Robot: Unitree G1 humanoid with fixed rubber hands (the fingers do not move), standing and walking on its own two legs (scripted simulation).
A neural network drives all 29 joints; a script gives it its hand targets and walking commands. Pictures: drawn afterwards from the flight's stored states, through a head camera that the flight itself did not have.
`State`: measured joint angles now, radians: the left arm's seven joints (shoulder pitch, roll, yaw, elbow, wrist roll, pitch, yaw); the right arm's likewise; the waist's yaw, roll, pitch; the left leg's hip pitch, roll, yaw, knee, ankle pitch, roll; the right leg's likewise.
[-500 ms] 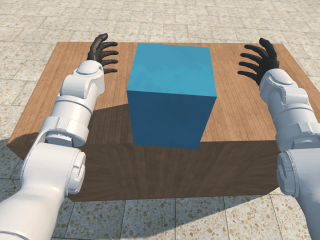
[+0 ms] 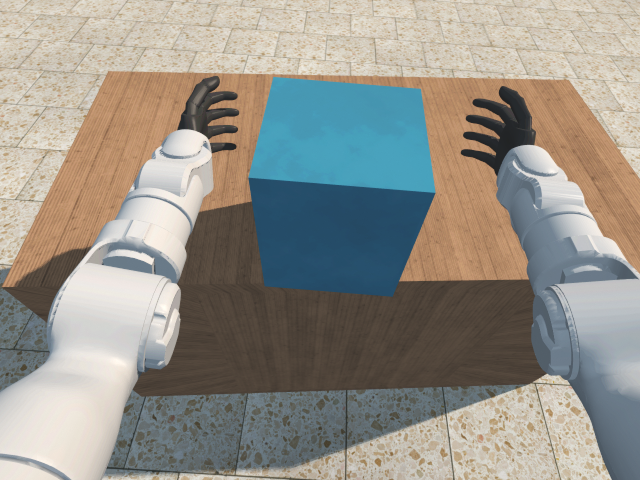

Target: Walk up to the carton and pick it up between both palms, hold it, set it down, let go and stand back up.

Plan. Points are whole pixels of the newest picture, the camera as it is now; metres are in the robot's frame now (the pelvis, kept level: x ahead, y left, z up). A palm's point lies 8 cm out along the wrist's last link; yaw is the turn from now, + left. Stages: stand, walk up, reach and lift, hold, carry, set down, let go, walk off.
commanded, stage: reach and lift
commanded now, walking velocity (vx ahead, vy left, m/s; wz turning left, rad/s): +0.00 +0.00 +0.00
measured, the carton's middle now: (337, 194) +0.51 -0.05 +0.02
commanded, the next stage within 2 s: none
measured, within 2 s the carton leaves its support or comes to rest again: neither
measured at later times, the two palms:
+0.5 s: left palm (202, 192) +0.47 +0.14 +0.07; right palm (474, 209) +0.44 -0.23 +0.07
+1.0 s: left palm (229, 193) +0.48 +0.10 +0.06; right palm (458, 211) +0.45 -0.22 +0.05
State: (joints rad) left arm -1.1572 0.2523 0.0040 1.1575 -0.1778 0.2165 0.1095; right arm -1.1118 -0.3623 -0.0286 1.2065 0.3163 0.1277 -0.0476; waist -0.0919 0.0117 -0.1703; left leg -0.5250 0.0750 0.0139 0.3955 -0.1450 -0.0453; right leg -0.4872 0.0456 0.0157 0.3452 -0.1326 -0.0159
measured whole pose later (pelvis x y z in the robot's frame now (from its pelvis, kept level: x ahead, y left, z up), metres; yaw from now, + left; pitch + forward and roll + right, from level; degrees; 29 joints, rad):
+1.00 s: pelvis -0.01 +0.00 -0.02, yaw +0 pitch +27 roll +0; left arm -1.15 0.15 0.06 1.38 -0.12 -0.20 0.13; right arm -1.03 -0.23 -0.12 1.23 0.18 -0.14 -0.05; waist -0.06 0.04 -0.24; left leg -0.79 0.06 0.01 0.46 -0.13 -0.04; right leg -0.78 0.03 0.01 0.46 -0.14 -0.02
